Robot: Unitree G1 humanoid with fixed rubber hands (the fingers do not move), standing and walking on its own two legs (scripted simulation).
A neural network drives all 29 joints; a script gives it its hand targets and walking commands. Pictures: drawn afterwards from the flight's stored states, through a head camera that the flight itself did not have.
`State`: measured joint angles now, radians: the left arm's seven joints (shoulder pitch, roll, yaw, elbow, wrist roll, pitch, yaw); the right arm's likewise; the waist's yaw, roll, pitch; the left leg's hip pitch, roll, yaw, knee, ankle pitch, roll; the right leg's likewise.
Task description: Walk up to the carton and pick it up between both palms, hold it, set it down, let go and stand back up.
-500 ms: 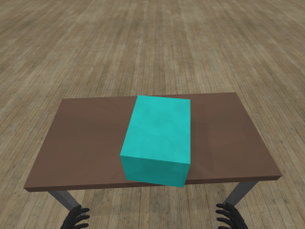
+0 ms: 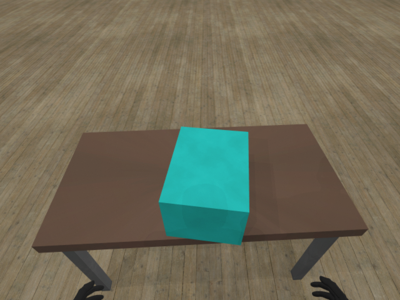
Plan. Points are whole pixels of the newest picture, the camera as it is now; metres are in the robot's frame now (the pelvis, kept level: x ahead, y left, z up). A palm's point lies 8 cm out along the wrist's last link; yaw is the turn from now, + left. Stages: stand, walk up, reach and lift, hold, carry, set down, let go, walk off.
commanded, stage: stand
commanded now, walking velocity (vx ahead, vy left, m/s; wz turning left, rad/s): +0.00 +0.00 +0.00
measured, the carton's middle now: (208, 181) +0.50 -0.02 -0.12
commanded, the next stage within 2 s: none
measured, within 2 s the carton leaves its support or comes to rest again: neither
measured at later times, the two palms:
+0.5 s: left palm out of the picture +0.10 +0.28 -0.11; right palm out of the picture +0.12 -0.27 -0.08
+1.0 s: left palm out of the picture +0.08 +0.28 -0.11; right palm out of the picture +0.11 -0.27 -0.08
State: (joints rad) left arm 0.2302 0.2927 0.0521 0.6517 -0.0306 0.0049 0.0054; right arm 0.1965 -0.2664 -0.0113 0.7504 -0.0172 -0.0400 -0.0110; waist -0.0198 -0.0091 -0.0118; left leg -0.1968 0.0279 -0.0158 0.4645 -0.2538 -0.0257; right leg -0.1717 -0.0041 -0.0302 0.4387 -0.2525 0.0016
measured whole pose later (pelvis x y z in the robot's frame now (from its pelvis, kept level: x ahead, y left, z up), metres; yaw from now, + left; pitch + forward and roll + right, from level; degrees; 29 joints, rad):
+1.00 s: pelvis -0.01 +0.00 +0.00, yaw +0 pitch -1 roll -1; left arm 0.19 0.31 0.03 0.94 -0.03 -0.02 0.00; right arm 0.20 -0.29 -0.01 0.76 -0.02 -0.02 -0.02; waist -0.02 -0.01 -0.01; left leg -0.20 0.03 -0.02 0.44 -0.23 -0.02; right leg -0.17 0.00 -0.03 0.42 -0.22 0.00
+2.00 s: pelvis -0.02 +0.00 +0.00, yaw +0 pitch -1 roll +0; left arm 0.14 0.31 0.03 1.01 -0.03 -0.02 -0.01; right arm 0.20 -0.29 -0.01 0.77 -0.02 -0.02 -0.01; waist -0.02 0.01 -0.01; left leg -0.20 0.03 -0.02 0.41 -0.20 -0.02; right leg -0.17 0.00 -0.03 0.39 -0.20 0.00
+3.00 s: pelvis -0.02 +0.00 +0.00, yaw +0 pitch -1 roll +0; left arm 0.13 0.31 0.04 1.04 -0.03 -0.02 -0.01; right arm 0.20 -0.30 -0.01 0.80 -0.02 -0.02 -0.01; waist -0.02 0.02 0.00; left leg -0.20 0.03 -0.01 0.41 -0.19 -0.02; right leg -0.17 0.00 -0.03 0.38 -0.19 0.00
